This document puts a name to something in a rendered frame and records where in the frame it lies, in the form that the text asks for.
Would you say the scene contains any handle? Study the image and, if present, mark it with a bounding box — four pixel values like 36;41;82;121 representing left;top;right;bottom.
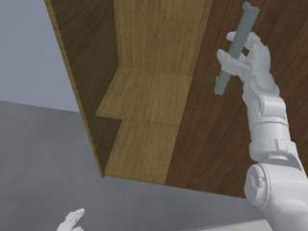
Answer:
214;2;260;95

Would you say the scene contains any right robot upper arm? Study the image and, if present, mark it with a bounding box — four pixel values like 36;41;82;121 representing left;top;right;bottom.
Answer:
244;163;308;231

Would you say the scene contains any robot right forearm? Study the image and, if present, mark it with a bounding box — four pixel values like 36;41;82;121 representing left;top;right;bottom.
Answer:
242;70;308;181

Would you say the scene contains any robot left hand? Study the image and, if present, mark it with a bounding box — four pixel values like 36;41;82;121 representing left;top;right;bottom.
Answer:
56;208;85;231

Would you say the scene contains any robot right hand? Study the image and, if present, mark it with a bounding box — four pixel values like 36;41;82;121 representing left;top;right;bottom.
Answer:
217;31;270;83

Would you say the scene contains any wardrobe door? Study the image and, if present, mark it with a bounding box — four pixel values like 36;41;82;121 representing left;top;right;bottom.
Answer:
165;0;308;199

